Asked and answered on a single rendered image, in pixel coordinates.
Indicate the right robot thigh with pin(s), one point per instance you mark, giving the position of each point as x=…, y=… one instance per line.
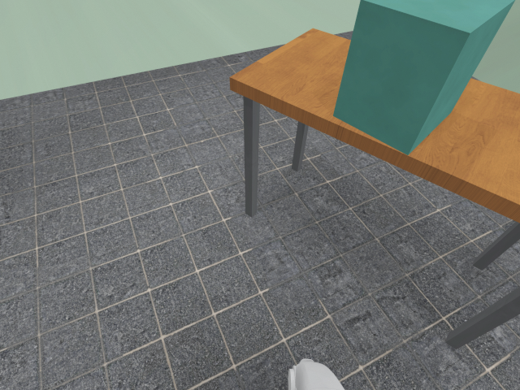
x=312, y=376

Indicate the table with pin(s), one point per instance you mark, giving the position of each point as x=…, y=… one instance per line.
x=474, y=152

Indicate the carton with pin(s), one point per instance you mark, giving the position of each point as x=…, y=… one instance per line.
x=409, y=62

